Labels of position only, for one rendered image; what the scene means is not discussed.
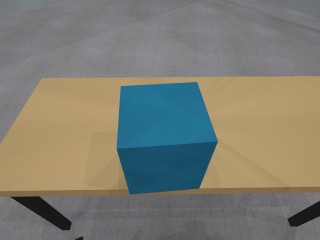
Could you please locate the table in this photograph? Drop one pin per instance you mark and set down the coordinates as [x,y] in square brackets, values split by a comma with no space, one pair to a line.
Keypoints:
[64,141]

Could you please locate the carton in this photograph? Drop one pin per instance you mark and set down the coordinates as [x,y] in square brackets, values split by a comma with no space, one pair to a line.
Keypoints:
[165,138]

